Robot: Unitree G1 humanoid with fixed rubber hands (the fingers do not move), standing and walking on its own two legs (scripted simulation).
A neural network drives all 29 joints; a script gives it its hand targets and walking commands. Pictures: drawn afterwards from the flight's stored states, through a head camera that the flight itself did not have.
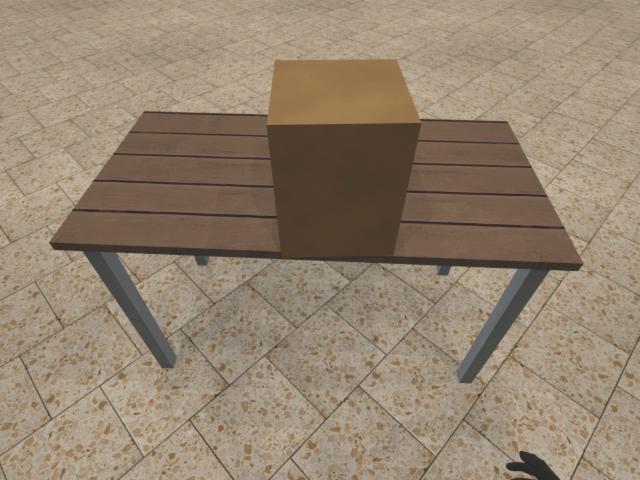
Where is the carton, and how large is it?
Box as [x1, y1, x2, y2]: [267, 59, 420, 257]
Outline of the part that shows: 395,59 275,60 267,117 267,133 281,257 393,254 420,127 420,120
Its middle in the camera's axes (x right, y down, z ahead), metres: +0.03 -0.16 +0.75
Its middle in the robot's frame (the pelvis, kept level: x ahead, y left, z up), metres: +0.67 -0.04 +0.03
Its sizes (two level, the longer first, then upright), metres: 0.229 0.227 0.297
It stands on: a table, 0.66 m high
